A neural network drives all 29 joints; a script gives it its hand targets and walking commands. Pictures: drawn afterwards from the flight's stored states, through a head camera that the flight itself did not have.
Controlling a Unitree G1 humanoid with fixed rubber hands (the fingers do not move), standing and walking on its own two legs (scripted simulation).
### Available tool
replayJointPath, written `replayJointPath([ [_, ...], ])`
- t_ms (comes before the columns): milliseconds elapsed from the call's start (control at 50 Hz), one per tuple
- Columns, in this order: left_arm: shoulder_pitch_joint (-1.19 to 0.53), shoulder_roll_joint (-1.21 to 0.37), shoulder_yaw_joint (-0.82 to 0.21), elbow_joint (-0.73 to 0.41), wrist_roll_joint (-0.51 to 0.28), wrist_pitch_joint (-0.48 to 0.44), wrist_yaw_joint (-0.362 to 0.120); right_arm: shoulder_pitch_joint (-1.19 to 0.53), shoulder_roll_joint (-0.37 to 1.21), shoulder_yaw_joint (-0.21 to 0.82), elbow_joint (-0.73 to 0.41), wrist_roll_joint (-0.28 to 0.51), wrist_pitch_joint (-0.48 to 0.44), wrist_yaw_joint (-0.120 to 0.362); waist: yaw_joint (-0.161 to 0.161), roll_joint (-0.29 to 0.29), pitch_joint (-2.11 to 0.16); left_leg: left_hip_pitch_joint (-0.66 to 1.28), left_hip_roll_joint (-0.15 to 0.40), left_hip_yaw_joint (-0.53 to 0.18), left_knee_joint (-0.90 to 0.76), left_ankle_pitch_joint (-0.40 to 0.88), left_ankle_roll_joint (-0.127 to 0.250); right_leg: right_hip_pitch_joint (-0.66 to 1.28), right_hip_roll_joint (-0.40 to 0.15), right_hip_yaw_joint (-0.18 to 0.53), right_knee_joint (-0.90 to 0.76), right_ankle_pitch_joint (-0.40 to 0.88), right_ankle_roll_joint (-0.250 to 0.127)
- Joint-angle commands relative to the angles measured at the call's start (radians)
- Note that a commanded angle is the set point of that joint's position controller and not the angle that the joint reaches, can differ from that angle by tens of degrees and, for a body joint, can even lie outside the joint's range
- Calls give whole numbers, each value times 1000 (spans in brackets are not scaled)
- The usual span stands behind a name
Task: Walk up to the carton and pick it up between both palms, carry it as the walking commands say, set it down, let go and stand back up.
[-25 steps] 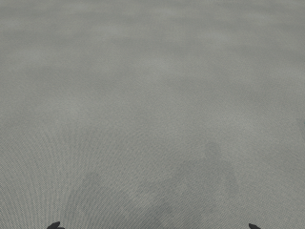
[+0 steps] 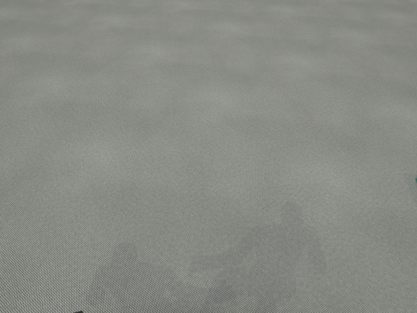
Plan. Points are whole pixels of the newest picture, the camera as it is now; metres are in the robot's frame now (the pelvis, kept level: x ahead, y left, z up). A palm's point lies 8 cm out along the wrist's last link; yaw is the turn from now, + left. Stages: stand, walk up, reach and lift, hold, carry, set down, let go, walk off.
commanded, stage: stand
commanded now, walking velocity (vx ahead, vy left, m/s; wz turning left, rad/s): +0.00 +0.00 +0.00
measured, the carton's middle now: out of the picture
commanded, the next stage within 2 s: walk up in 0.42 s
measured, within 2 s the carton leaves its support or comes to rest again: neither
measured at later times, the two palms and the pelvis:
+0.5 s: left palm out of the picture +0.08 +0.29 -0.11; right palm out of the picture +0.08 -0.30 -0.11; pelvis -0.01 +0.00 +0.01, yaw +0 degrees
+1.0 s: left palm (117, 261) +0.26 +0.20 -0.08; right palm out of the picture +0.00 -0.47 -0.12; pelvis +0.03 -0.08 -0.04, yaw -22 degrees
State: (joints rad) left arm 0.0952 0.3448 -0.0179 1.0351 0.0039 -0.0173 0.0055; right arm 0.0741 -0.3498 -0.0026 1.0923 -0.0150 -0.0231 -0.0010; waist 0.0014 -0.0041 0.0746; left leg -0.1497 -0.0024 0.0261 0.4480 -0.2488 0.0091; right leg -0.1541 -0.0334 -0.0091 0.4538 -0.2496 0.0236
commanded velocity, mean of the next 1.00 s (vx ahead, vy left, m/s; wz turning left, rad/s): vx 0.00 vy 0.00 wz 0.00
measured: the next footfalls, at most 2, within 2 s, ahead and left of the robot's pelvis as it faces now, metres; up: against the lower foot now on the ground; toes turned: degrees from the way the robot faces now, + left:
right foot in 0.90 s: +0.10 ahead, -0.23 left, +0.00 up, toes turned -25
left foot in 1.10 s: +0.17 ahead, -0.02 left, +0.00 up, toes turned -23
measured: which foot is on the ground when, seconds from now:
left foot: down 0.00-0.90, up 0.92-1.00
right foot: down 0.00-0.64, up 0.66-0.88, down 0.90-1.00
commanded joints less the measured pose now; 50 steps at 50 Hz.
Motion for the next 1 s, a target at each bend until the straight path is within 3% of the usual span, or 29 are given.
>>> replayJointPath([
  [0, -21, 203, 36, -39, 3, -19, 8, -23, -192, -26, -55, 0, -21, -7, 0, -10, -113, 53, 125, -96, -105, 264, 20, 23, -99, 73, -96, 228, -62],
  [40, -13, 210, 39, -35, -1, -17, 6, -49, -200, -31, -50, 2, -19, -9, 13, 40, -119, 53, 127, -93, -112, 292, 20, 54, -98, 73, -105, 259, -55],
  [60, -28, 216, 38, -30, 2, -13, 9, -45, -199, -32, -55, 6, -13, -12, -6, 6, -93, 50, 122, -98, -118, 281, 13, 28, -98, 63, -105, 255, -55],
  [80, -31, 197, 36, -33, 0, -13, 8, -43, -204, -35, -53, 1, -18, -10, 7, 20, -106, 53, 123, -95, -120, 271, 14, 45, -100, 67, -112, 243, -50],
  [100, -37, 205, 36, -31, 8, -14, 10, -51, -189, -32, -57, 0, -18, -10, 0, -12, -130, 68, 128, -97, -127, 250, 17, 46, -104, 67, -116, 243, -54],
  [120, -44, 225, 42, -22, 4, -11, 11, -24, -205, -30, -46, 3, -18, -6, -16, -16, -103, 68, 126, -103, -133, 246, 11, 25, -95, 64, -119, 215, -53],
  [160, -37, 188, 33, -26, -2, -10, 5, -34, -218, -35, -37, 4, -14, -7, 4, 9, -89, 59, 125, -101, -140, 249, 13, 20, -99, 64, -133, 193, -47],
  [180, -29, 194, 29, -26, 0, -13, 5, -15, -202, -35, -37, 0, -12, -9, -4, 10, -86, 74, 127, -96, -149, 227, 13, 8, -99, 74, -130, 161, -49],
  [240, -26, 208, 33, -15, 0, -13, 5, -43, -198, -31, -44, 4, -16, -4, 3, -1, -108, 60, 130, -105, -146, 224, 20, 45, -97, 65, -145, 185, -44],
  [260, -37, 210, 37, -15, 6, -14, 6, -35, -191, -32, -45, 1, -15, -6, -13, -22, -94, 64, 128, -99, -155, 212, 12, 26, -100, 71, -144, 183, -50],
  [280, -37, 208, 33, -14, 7, -11, 5, -35, -197, -30, -38, -1, -16, -8, -6, 19, -75, 48, 128, -102, -159, 194, 15, 20, -102, 82, -158, 168, -47],
  [520, -15, 199, 36, -1, 1, -16, 3, -53, -189, -29, -34, 1, -11, 1, 5, -17, -92, 46, 132, -113, -174, 152, 15, 33, -103, 76, -171, 121, -48],
  [580, -28, 194, 38, -9, 2, -13, -4, -56, -199, -30, -33, -2, -18, -2, 10, 22, -73, 18, 126, -99, -176, 145, 8, 38, -106, 82, -168, 144, -52],
  [600, -85, 282, 100, -174, 60, 24, -64, 52, -359, -120, -68, -6, -45, -4, -39, -18, -98, 302, 123, 0, -52, -128, 64, -301, -46, 133, -73, -45, -110],
  [620, -209, 267, 113, -236, 62, 34, -103, 200, -370, -137, -59, -11, -56, -16, -132, 85, -68, 377, 268, -158, -171, -260, 115, -524, -24, 75, 81, -153, -73],
  [640, -232, 242, 108, -291, 80, 43, -117, 236, -423, -164, -87, -17, -60, -25, -147, 140, -45, 335, 487, -288, -305, -283, 191, -598, -56, 75, 319, -155, -59],
  [660, -171, 270, 116, -288, 86, 46, -120, 162, -416, -168, -132, -12, -65, -31, -97, 82, -2, 212, 546, -279, -303, -255, 213, -603, -119, 125, 418, -140, -44],
  [700, -50, 290, 139, -283, 81, 50, -144, 97, -392, -170, -193, -19, -68, -25, -31, 56, -42, 121, 554, -179, -301, -269, 213, -542, -154, 117, 508, -132, -32],
  [720, -12, 287, 144, -286, 72, 49, -158, 39, -398, -177, -219, -21, -72, -22, 1, 90, -25, 82, 539, -102, -302, -288, 204, -522, -179, 116, 485, -117, -34],
  [780, -8, 275, 155, -301, 66, 53, -190, 4, -412, -181, -239, -30, -78, -2, 5, 164, 6, -33, 467, 54, -282, -346, 173, -413, -153, 18, 386, -80, -39],
  [800, -34, 274, 161, -323, 48, 46, -189, -9, -400, -194, -246, -17, -82, -2, -25, 122, -21, -43, 439, 69, -252, -271, 159, -365, -131, -29, 336, -102, -37],
  [840, 47, 276, 167, -317, 45, 37, -180, -18, -412, -184, -233, -20, -72, 7, 26, 110, -90, -105, 396, 142, -119, -301, 149, -182, -81, -102, 254, -79, -63],
  [860, 103, 313, 179, -284, 49, 31, -175, -34, -401, -179, -233, -26, -67, 11, 60, 34, -117, -198, 336, 192, 3, -359, 127, -59, -30, -126, 247, -81, -78],
  [880, 246, 328, 195, -244, 46, 26, -160, -74, -363, -166, -240, -40, -66, 10, 145, -79, -157, -294, 268, 227, 236, -228, 91, 97, 10, -102, 222, -119, -105],
  [900, 360, 401, 215, -226, 41, 25, -137, -144, -298, -146, -285, -26, -67, 12, 225, -319, -115, -504, 86, 261, 596, -271, 43, 160, -100, 266, -56, -392, -208],
  [920, 302, 471, 226, -253, 26, 26, -128, -114, -288, -129, -309, -5, -74, 12, 174, -358, -84, -640, 45, 74, 737, -347, 17, 121, -257, 716, -290, -548, -332],
  [940, 235, 474, 222, -282, 17, 22, -122, -100, -333, -126, -296, 7, -78, 12, 128, -222, -63, -601, 96, 8, 729, -316, 15, 37, -305, 729, -307, -615, -354],
  [960, 147, 451, 209, -297, 14, 25, -120, -23, -343, -126, -272, 13, -86, 17, 69, -203, -49, -523, 107, -12, 664, -281, 11, -44, -270, 630, -257, -574, -327],
  [980, 99, 424, 195, -312, 14, 25, -118, 39, -366, -127, -247, 10, -90, 15, 35, -161, -29, -448, 108, -17, 584, -280, 5, -121, -238, 549, -221, -477, -295],
])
